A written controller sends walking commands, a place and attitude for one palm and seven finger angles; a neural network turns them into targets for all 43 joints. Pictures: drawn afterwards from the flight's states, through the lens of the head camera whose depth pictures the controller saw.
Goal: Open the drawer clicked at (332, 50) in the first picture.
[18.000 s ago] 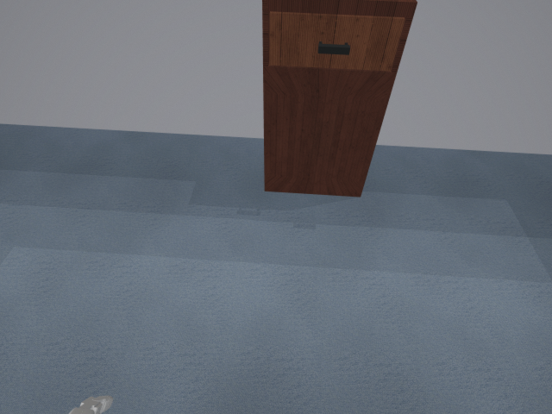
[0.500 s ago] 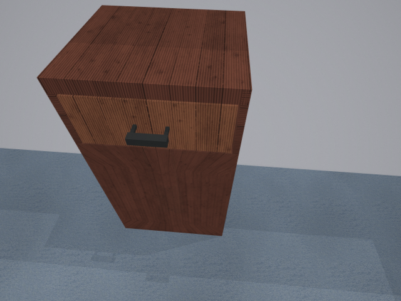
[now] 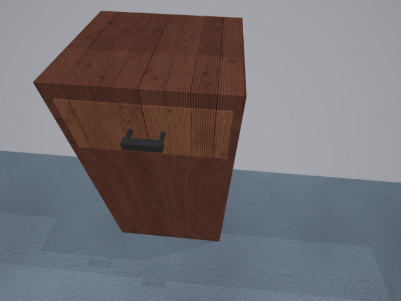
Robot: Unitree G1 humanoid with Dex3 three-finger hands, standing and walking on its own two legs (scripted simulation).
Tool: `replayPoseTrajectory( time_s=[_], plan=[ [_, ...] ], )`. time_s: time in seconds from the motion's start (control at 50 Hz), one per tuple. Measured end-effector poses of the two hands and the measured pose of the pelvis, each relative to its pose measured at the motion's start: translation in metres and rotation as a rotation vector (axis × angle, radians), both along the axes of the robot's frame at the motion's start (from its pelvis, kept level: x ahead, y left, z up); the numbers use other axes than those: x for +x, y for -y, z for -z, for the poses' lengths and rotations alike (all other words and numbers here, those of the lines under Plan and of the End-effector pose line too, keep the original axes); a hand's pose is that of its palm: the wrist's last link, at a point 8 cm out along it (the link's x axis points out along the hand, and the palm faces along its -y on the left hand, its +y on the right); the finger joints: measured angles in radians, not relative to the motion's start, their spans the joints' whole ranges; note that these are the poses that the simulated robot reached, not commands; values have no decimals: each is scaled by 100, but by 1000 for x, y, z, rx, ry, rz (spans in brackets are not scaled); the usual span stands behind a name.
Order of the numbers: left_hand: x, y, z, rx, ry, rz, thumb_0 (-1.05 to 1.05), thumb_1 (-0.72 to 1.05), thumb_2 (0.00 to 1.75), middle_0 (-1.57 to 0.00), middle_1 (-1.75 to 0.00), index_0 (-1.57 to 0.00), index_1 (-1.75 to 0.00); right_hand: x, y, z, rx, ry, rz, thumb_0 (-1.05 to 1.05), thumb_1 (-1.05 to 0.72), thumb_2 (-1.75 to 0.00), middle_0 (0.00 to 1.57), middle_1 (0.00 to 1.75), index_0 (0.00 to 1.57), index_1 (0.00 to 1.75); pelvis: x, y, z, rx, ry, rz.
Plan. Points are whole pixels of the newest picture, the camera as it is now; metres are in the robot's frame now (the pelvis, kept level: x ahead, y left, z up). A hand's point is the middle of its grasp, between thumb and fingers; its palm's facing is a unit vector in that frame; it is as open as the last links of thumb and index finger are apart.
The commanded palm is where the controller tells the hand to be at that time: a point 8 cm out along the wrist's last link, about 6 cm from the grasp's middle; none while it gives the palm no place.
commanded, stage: raise the hand with hooked fingers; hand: left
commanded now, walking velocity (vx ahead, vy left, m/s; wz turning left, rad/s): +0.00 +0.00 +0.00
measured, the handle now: (144, 139) +0.50 +0.20 +0.00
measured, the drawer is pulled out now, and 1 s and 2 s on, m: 0.00 0.00 0.00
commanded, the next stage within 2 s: move the hooked fingers above the handle in 1.84 s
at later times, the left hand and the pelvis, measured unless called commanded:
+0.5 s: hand out of the picture +0.11 +0.20 -0.05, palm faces -0.05 -0.12 -0.99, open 9.3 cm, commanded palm +0.14 +0.22 +0.02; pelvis -0.04 -0.05 -0.04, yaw +2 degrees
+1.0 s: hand (97, 225) +0.24 +0.22 +0.04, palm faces +0.13 -0.09 -0.99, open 12.3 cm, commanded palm +0.22 +0.22 +0.10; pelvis -0.02 -0.01 -0.02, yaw -3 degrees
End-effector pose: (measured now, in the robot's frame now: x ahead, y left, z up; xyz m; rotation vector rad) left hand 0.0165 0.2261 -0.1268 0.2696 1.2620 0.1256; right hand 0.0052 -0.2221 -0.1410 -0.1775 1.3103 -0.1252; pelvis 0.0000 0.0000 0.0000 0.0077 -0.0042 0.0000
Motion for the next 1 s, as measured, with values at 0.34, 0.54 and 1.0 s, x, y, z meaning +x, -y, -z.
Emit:
replayPoseTrajectory(
  time_s=[0.34, 0.54, 1.0],
  plan=[
    [116, 41, -124, 806, 720, 850, 0, 65, 78, -22, -47, -22, -48, 179, 54, -57, -18, 624, -169, 1, -91, -90, 20, 30, 20, 30, -33, 37, 23, 49, -148, 44],
    [97, 17, -147, 1068, 814, 832, 0, 38, 68, -27, -63, -27, -63, 210, 30, -34, 2, 607, -305, 1, -90, -90, 19, 30, 20, 30, -44, 54, 43, 19, -150, -40],
    [191, 6, -217, 1082, 978, 908, 0, -14, 45, -30, -97, -30, -97, 118, 55, -20, -83, 369, -54, 1, -90, -90, 20, 30, 20, 30, -24, 11, 18, 15, -106, 53]
  ],
)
